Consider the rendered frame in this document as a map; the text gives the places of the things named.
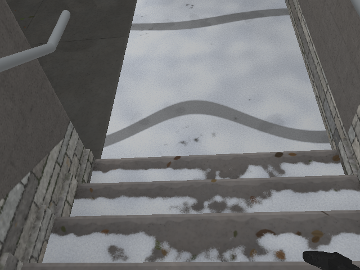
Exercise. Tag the stairs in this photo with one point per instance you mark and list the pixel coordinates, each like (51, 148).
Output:
(250, 211)

